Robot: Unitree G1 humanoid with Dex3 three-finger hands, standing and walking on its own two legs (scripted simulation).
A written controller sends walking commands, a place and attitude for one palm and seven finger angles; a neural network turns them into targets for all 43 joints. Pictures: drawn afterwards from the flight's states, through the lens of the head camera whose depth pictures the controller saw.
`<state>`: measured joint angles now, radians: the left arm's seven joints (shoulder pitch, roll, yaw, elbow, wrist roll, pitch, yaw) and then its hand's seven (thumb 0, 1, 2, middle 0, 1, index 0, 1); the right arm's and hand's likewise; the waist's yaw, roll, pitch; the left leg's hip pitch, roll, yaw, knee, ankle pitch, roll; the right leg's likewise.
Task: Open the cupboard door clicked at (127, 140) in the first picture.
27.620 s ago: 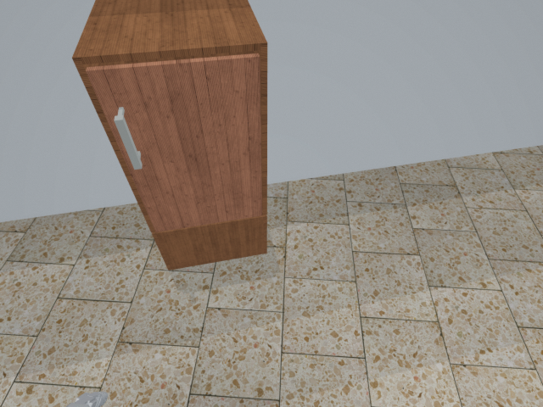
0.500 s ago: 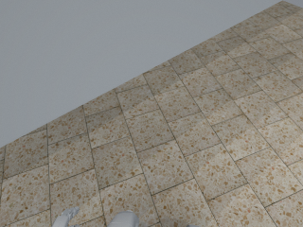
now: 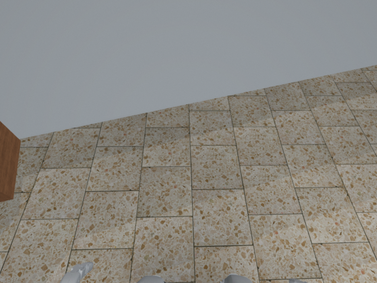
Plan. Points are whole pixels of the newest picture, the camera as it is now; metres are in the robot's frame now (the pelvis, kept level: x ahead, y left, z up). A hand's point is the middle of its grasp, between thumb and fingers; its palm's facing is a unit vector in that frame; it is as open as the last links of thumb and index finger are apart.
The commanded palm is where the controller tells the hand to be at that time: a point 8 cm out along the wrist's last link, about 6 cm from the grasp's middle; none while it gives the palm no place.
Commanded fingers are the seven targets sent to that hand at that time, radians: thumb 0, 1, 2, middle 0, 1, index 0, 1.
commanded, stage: turn to face it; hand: left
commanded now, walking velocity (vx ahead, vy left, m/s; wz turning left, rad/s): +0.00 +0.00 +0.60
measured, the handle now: out of the picture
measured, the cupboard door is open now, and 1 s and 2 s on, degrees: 47 47 47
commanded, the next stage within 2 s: take the last steps up to it in 1.74 s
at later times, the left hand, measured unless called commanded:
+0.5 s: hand out of the picture +0.04 +0.21 -0.17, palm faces +0.32 -0.92 -0.24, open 7.4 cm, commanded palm none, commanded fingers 0.00 0.90 0.90 -0.20 -0.30 -0.20 -0.30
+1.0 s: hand out of the picture -0.05 +0.16 -0.19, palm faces +0.61 -0.76 -0.22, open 7.4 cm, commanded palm none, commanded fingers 0.00 0.90 0.90 -0.20 -0.30 -0.20 -0.30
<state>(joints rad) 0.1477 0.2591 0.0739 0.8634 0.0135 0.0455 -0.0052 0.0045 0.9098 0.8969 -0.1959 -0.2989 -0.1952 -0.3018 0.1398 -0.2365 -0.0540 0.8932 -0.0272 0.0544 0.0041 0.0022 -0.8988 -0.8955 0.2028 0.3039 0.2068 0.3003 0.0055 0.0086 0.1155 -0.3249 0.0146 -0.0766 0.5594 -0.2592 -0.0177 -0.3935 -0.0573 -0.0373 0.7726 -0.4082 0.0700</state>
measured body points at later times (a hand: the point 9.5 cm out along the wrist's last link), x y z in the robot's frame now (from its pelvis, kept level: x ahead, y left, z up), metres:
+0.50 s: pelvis +0.01 -0.02 +0.00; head +0.07 +0.02 +0.44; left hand +0.03 +0.26 -0.15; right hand +0.18 -0.24 -0.13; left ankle +0.00 +0.10 -0.73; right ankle +0.04 -0.17 -0.68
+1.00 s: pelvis +0.03 -0.03 -0.01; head +0.06 +0.03 +0.43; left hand -0.08 +0.21 -0.17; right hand +0.29 -0.17 -0.13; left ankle -0.03 +0.05 -0.73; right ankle +0.07 -0.17 -0.70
